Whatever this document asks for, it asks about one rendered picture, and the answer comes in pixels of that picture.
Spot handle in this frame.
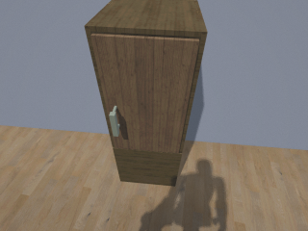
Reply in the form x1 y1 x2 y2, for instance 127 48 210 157
109 106 120 137

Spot cupboard door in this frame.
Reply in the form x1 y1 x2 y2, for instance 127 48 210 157
90 33 199 153

